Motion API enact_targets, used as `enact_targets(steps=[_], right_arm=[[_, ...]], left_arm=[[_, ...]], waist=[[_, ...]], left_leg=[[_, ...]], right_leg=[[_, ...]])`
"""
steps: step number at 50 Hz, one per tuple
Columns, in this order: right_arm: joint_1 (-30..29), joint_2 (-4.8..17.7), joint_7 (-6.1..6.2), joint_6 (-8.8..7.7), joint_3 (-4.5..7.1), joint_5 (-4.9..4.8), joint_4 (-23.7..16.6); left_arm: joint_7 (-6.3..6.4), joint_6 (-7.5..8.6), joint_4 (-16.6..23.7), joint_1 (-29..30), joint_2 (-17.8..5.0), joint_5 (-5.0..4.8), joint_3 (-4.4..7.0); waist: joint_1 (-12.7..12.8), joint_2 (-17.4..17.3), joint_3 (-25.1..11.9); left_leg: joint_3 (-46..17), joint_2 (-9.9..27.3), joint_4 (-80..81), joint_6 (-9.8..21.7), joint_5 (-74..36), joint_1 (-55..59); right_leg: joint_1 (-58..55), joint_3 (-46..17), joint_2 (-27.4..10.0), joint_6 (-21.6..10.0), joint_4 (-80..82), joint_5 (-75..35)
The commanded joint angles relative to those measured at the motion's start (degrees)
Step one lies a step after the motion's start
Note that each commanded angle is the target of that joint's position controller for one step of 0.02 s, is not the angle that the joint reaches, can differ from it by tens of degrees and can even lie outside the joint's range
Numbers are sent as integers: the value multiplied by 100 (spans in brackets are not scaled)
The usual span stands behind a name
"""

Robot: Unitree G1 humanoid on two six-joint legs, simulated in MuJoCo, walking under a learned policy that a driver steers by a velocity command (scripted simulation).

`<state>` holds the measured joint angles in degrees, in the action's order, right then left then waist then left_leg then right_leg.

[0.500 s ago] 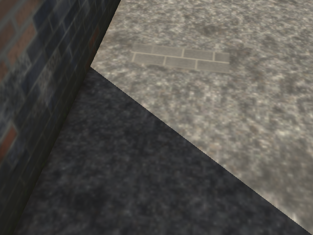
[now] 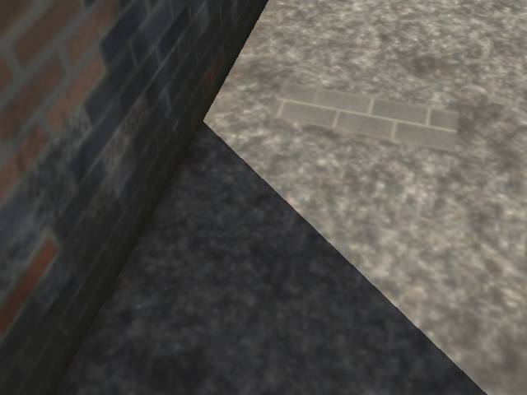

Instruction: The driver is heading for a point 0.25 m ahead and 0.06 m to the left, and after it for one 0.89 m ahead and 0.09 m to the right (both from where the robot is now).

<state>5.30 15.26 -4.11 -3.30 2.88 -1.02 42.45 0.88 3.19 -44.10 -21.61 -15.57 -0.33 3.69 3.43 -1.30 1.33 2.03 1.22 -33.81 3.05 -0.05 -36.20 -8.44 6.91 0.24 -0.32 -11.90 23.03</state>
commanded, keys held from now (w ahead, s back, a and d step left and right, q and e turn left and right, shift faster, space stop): q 0.14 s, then e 0.60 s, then w+e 0.26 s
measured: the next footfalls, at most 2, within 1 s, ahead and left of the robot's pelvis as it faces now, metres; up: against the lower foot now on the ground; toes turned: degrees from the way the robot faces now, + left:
left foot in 0.04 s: +0.21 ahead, +0.10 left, +0.00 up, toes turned +4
right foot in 0.56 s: +0.23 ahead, -0.12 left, +0.00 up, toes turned -1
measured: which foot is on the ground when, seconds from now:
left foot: up 0.00-0.02, down 0.04-0.58, up 0.60-0.94, down 0.96-1.00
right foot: down 0.00-0.06, up 0.08-0.54, down 0.56-0.98, up 1.00-1.00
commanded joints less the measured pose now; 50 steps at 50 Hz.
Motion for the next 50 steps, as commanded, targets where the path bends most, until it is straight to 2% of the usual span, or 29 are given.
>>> enact_targets(steps=[1, 2, 3, 4, 5, 6, 7, 8, 10, 12, 14, 18, 22, 27, 28, 29, 30, 31, 32, 33, 34, 37, 39, 42, 45, 47, 48, 49, 50], right_arm=[[407, 891, 15, -111, 305, 16, -394], [1114, 1178, 118, -89, 438, 5, -271], [1716, 1631, 269, 8, 509, 129, -218], [1477, 1887, 258, -12, 484, 212, -417], [1471, 1490, 254, 63, 437, 151, -559], [1131, 1244, 262, 77, 362, 67, -599], [828, 1109, 283, 97, 325, -30, -623], [570, 868, 352, 116, 233, 36, -724], [326, 880, 388, 109, 185, 199, -710], [221, 758, 383, 20, 94, 256, -557], [248, 637, 418, -3, 11, 308, -365], [111, 808, 455, 35, 25, 367, -192], [287, 1066, 518, 194, 126, 244, -32], [294, 1047, 692, 492, 184, -9, -25], [457, 1018, 707, 494, 198, -24, 15], [455, 841, 696, 416, 161, 82, -99], [118, 683, 676, 338, 116, 274, -344], [-335, 771, 653, 308, 137, 286, -398], [-175, 772, 601, 296, 174, 94, -354], [-102, 684, 601, 323, 171, 18, -266], [-100, 656, 590, 354, 167, 59, -285], [-91, 609, 569, 364, 169, 58, -273], [-117, 609, 517, 328, 162, 38, -266], [-400, 625, 401, 223, 165, 5, -374], [-272, 772, 326, 26, 242, -44, -383], [140, 739, 310, -100, 291, -55, -256], [531, 854, 336, -140, 353, -27, -155], [1256, 1156, 389, -154, 429, 82, -40], [1597, 1653, 346, -162, 535, 252, 89]], left_arm=[[180, -68, 353, 189, -1125, -21, 281], [210, -51, 405, 189, -1105, -43, 255], [168, 49, 637, 62, -751, 221, 121], [43, 189, 708, -684, -299, 214, -85], [-26, 267, 601, -147, -990, 51, 63], [-11, 261, 839, 422, -1017, -83, 55], [64, 215, 845, 583, -946, -17, 37], [117, 140, 811, 695, -1004, 107, 40], [139, -37, 686, 262, -787, 93, -21], [187, -127, 584, -24, -596, 112, -71], [166, -125, 560, 64, -483, 144, -104], [123, -175, 628, 626, -512, 41, -89], [97, -209, 879, 1072, -779, 28, 14], [-64, -174, 848, 686, -566, -19, 30], [-69, -170, 854, 630, -713, 21, 77], [-23, -190, 894, 492, -1189, 70, 208], [16, -228, 1011, 583, -1708, 63, 374], [27, -225, 1022, 108, -1288, 109, 285], [56, -208, 983, 126, -1164, 94, 245], [70, -202, 1055, 393, -1145, 43, 272], [71, -229, 1105, 642, -1102, -51, 267], [109, -372, 1220, 923, -1121, -43, 277], [139, -411, 1216, 814, -1131, -80, 302], [134, -406, 1239, 789, -1201, -86, 318], [79, -362, 1261, 839, -1213, -51, 308], [72, -354, 1298, 981, -1075, -70, 254], [74, -328, 1329, 1030, -869, -56, 194], [62, -299, 1395, 1061, -415, -23, 57], [65, -227, 1766, 1220, -470, -146, 69]], waist=[[-571, 1092, -422], [-958, 876, -844], [-967, -356, -1627], [-416, -1509, -2878], [-953, -459, -3098], [-859, -302, -2124], [-621, 256, -1276], [-506, 327, -960], [-204, -21, -765], [-37, -243, -814], [-59, -255, -898], [-310, -468, -708], [-569, -437, -354], [-326, -333, -558], [-298, -156, -613], [-379, 645, -838], [-388, 1850, -714], [139, 1566, -1028], [2, 987, -1096], [-122, 676, -1049], [-208, 506, -941], [-348, 807, -918], [-277, 873, -1009], [-134, 1145, -639], [-215, 1275, -424], [-514, 1107, -375], [-688, 905, -472], [-895, 49, -760], [-822, -1206, -363]], left_leg=[[505, -657, 233, 301, 363, 1377], [247, -653, 641, 503, -345, 2711], [-1395, 625, 190, 947, -2537, 4774], [-4346, 2269, 521, 2402, -3203, 6345], [-3757, 1927, 883, 2133, -2559, 5841], [-2919, 1617, 979, 1831, -2145, 5056], [-2412, 1281, 1180, 1567, -1821, 3962], [-2092, 1204, 1362, 1498, -1654, 3241], [-1705, 1057, 1692, 1524, -1775, 2040], [-1162, 936, 1722, 1486, -2271, 1585], [-816, 846, 1746, 1327, -1962, 1589], [-683, 889, 1987, 1113, -157, 1681], [-1091, 1335, 1820, 1201, 199, 2416], [-951, 1444, 856, 858, -1413, 3221], [-719, 1207, 509, 549, -1150, 3066], [-159, 691, -444, 113, -430, 2407], [400, -301, -1502, -450, 1808, 858], [-238, -504, -2698, -574, 3674, 87], [-551, -317, -3193, -534, 3591, -181], [-629, -224, -3314, -553, 3289, -316], [-684, -142, -3075, -600, 2966, -428], [-547, -247, -2400, -776, 2450, 151], [-508, -275, -1679, -796, 2172, 410], [-491, -342, -753, -679, 2044, 837], [-463, -408, 3, -503, 2000, 1481], [-380, -383, 910, -346, 1361, 2387], [-593, -53, 1074, -204, 1287, 3170], [-1744, 1062, 1435, 154, 2097, 4114], [-3916, 2144, 2211, 910, 3600, 4119]], right_leg=[[301, 46, -1249, -327, -1930, -7185], [1003, 148, -999, -59, -3128, -6658], [2759, 75, -478, 293, -5156, -2677], [4460, -891, 568, 542, -7293, 1836], [4446, -1656, 139, 466, -7490, 1444], [4710, -1459, -71, 384, -7160, 1074], [4730, -1266, -290, 397, -6654, 688], [4532, -1155, -451, 420, -6328, 497], [3747, -1033, -502, 479, -6053, 202], [3422, -973, -487, 544, -5496, -85], [3285, -1020, -550, 548, -4713, -716], [3036, -1052, -606, 489, -3414, -1461], [3602, -944, -493, 406, -3050, -603], [3158, -582, -228, 146, -1784, -924], [2700, -772, -248, -21, -1310, -1937], [1929, -1616, -845, -354, -1322, -3824], [1279, -3089, -1820, -1300, -1237, -5626], [723, -3477, -2157, -1902, -1109, -6270], [551, -3093, -1973, -1755, -1206, -5944], [551, -2805, -1664, -1468, -1312, -5618], [630, -2655, -1533, -1328, -1286, -5328], [1100, -2456, -1195, -1243, -1206, -5085], [1220, -2540, -1060, -1241, -999, -3426], [1855, -2967, -918, -1271, -548, -380], [2298, -3325, -850, -1218, -497, 424], [2716, -3351, -600, -999, -782, 702], [3224, -3179, -380, -778, -1230, 854], [4060, -2482, 114, -419, -2786, 1272], [5465, -1785, 588, -267, -3967, 1344]])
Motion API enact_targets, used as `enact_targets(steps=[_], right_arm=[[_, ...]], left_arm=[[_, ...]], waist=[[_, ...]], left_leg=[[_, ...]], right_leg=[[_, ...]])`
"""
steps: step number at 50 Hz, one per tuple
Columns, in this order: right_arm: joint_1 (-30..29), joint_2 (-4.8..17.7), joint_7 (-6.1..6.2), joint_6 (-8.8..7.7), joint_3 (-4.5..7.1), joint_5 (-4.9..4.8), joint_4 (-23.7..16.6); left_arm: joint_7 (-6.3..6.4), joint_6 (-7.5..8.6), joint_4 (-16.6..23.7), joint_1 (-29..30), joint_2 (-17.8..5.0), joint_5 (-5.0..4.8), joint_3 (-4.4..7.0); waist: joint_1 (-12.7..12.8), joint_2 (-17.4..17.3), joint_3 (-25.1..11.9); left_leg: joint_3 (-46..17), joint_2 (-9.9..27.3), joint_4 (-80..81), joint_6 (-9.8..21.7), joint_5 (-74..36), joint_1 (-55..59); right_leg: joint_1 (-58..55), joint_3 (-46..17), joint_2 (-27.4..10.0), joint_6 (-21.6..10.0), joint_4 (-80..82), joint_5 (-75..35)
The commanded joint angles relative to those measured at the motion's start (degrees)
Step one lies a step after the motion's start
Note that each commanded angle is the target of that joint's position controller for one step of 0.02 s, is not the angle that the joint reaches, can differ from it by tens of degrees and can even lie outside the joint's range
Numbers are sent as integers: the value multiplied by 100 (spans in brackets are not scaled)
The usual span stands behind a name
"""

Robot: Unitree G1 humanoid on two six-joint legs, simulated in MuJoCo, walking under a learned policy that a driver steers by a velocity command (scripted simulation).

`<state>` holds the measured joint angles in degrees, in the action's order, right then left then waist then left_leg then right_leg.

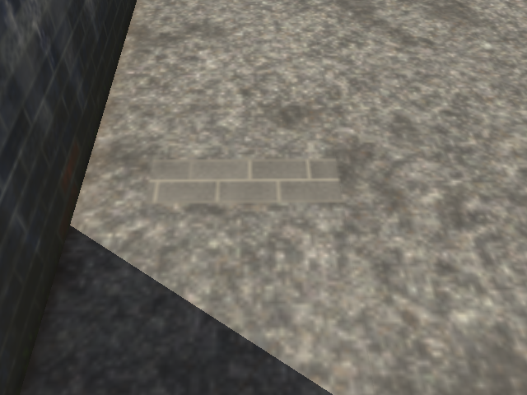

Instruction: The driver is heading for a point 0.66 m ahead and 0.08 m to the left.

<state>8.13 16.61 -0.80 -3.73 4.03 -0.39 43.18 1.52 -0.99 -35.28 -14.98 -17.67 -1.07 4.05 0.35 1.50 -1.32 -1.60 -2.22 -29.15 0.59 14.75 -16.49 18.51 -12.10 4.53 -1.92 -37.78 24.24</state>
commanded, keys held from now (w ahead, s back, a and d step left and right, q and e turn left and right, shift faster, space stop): w+e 0.02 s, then w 0.22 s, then w+q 0.68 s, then q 0.02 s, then no key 0.06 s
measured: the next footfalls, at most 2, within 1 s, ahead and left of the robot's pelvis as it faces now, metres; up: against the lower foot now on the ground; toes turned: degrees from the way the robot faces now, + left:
right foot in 0.40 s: +0.31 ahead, -0.18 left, +0.00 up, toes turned -4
left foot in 0.92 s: +0.58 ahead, +0.10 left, +0.00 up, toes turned +16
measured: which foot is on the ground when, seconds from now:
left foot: down 0.00-0.42, up 0.44-0.90, down 0.92-1.00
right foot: up 0.00-0.38, down 0.40-0.94, up 0.96-1.00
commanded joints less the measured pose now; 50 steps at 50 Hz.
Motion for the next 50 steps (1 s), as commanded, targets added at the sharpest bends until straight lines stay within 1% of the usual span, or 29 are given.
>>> enact_targets(steps=[1, 2, 3, 5, 7, 13, 15, 17, 18, 19, 20, 21, 22, 23, 24, 25, 26, 28, 32, 38, 41, 43, 44, 45, 46, 47, 48, 49, 50], right_arm=[[926, 1261, 15, -165, 363, 140, -92], [720, 877, 53, -172, 262, 50, -143], [651, 701, 72, -172, 197, 20, -171], [756, 583, 102, -176, 134, 45, -71], [946, 592, 104, -200, 128, 69, 29], [1310, 831, 94, -99, 111, -75, 302], [1518, 943, 71, -48, 115, -131, 388], [1564, 1067, 72, 2, 140, -170, 443], [1506, 1145, 80, 22, 158, -177, 450], [1424, 1147, 90, 30, 154, -192, 445], [1430, 999, 90, 5, 103, -146, 409], [1425, 491, 76, -36, -74, 68, 174], [2043, 36, 71, -122, -204, -84, 96], [1644, 723, 76, -134, -5, -247, 155], [1215, 829, 75, -124, 48, -290, 10], [1038, 715, 100, -96, 36, -224, 13], [1007, 632, 104, -46, 57, -145, 14], [1195, 383, 87, 94, 42, -168, 78], [770, 232, 85, 236, 35, -115, -137], [-331, 152, -162, 169, -59, -84, -541], [-706, 260, -241, 184, -36, -90, -786], [-656, 393, -262, 213, 35, -76, -902], [-368, 524, -252, 243, 114, -77, -889], [365, 734, -226, 268, 252, -99, -735], [1370, 1129, -141, 312, 465, -116, -467], [1634, 1933, 8, 341, 637, -145, -410], [1420, 1925, -33, 240, 529, 18, -725], [1220, 1415, -88, 162, 380, 83, -752], [1049, 1155, -106, 87, 297, 31, -686]], left_arm=[[3, 240, 816, 535, -670, -63, 128], [-20, 246, 685, 502, -807, -38, 188], [-35, 250, 536, 343, -714, 7, 186], [-106, 339, 525, 455, -480, 3, 132], [-149, 407, 560, 610, -312, 2, 74], [-309, 516, 818, 1510, 53, 8, -123], [-376, 559, 887, 1696, -3, -34, -104], [-416, 604, 896, 1597, -182, -67, -26], [-408, 619, 831, 1319, -316, -66, 47], [-369, 619, 648, 701, -491, -42, 162], [-298, 597, 431, -134, -743, -3, 296], [-181, 531, 314, -1234, -1218, 120, 413], [-224, 518, 270, -1238, -1375, 214, 380], [-241, 535, 266, -1040, -800, 186, 247], [-235, 554, 212, -677, -574, 107, 162], [-249, 580, 172, -344, -411, 99, 108], [-270, 615, 131, -83, -276, 121, 82], [-261, 724, 20, 169, -165, 169, 95], [-206, 829, -253, 222, -302, 177, 177], [-94, 727, -533, -45, -684, 93, 308], [-95, 625, -677, -218, -826, -14, 374], [-90, 545, -713, -204, -991, -68, 420], [-86, 500, -708, -170, -1090, -106, 443], [-87, 447, -692, -73, -1113, -148, 436], [-66, 448, -657, -132, -959, -124, 358], [-73, 529, -346, -516, -289, 155, 131], [-110, 735, -255, -506, -232, 182, 14], [-144, 810, -208, 131, -748, -66, 136], [-113, 819, -181, 129, -705, -82, 94]], waist=[[-387, -1172, 330], [-342, -1042, 557], [-277, -922, 508], [-311, -865, 599], [-366, -792, 556], [-637, -789, 628], [-660, -810, 689], [-466, -895, 665], [-229, -943, 523], [170, -850, 143], [588, -732, -476], [954, 171, -1559], [546, 1710, -2385], [685, 1003, -1653], [566, 858, -811], [378, 485, -432], [197, 501, -138], [-53, 549, 22], [-142, 264, 426], [200, 24, 733], [282, 16, 812], [144, 152, 606], [-51, 262, 326], [-499, 241, -89], [-963, 77, -622], [-589, -1395, -1011], [-444, -1495, -2060], [-710, -693, -1712], [-468, -559, -1095]], left_leg=[[-3679, 2628, 1856, 1366, 2669, 1835], [-3094, 2294, 1835, 1214, 2488, 1709], [-2577, 1994, 1836, 1039, 2064, 1688], [-1815, 1719, 1965, 936, 961, 1530], [-1251, 1571, 2033, 978, 80, 1489], [-379, 1381, 2025, 953, -1200, 1179], [-499, 1507, 1956, 970, -1337, 1148], [-680, 1693, 1754, 909, -1734, 1318], [-669, 1715, 1457, 836, -2449, 1360], [-445, 1538, 746, 696, -3359, 1271], [-219, 1247, -336, 507, -3457, 733], [-8, 834, -2335, 259, -1352, -554], [-361, 92, -3929, 44, 1869, -1993], [-707, 359, -4511, 49, 1610, -2503], [-521, 591, -4518, 86, 1073, -2758], [-434, 797, -4343, 64, 631, -2557], [-432, 921, -4102, 32, 332, -2356], [-429, 1016, -3972, -24, 18, -1909], [-541, 1018, -3321, -143, -566, -2344], [-38, 914, -1428, -5, -1698, -2174], [176, 832, -984, 213, -1277, -2257], [499, 543, -853, 424, -708, -1842], [703, 298, -863, 553, -396, -1334], [877, -9, -641, 728, -405, -349], [695, -184, -440, 949, -657, 1274], [-1897, 1275, -241, 1729, -858, 3219], [-4632, 2261, 878, 2532, -777, 3846], [-3842, 2164, 1101, 2159, -1585, 3529], [-2922, 2038, 924, 1964, -2594, 2770]], right_leg=[[3107, 13, -394, -10, -2143, 776], [3201, 91, -481, 36, -2374, 319], [3100, 173, -532, 89, -2488, -34], [3014, 253, -644, 147, -2505, -713], [2950, 469, -654, 226, -2335, -1164], [2007, 1244, -788, 341, -340, -2010], [1578, 1354, -654, 283, 132, -1880], [1161, 1299, -548, 133, 543, -1740], [669, 1321, -444, 25, 742, -1714], [-276, 1394, -322, -136, 1022, -1853], [-1666, 1289, -474, -302, 947, -1974], [-3498, -171, -1900, -675, 707, -1930], [-4318, -2674, -3037, -1385, 1670, -543], [-3701, -2490, -2797, -1204, 2014, -7], [-2983, -1525, -2604, -1030, 2091, -275], [-2295, -914, -2331, -937, 2242, -826], [-1768, -398, -2106, -890, 2437, -1234], [-1208, 214, -1957, -877, 2799, -1705], [-1061, 1041, -1998, -919, 3077, -2524], [-1402, 1959, -2010, -754, 3142, -2628], [-2002, 2154, -2153, -642, 2867, -2917], [-2275, 2319, -2168, -534, 2276, -4423], [-2342, 2402, -2127, -463, 1691, -5458], [-2166, 2562, -1968, -336, 649, -6074], [-1321, 2661, -1717, -102, -788, -5560], [1077, 2568, -934, 375, -3039, -1191], [2089, 1110, -141, 554, -4250, 1367], [2389, 638, -472, 497, -4396, 983], [2340, 739, -697, 447, -4087, 634]])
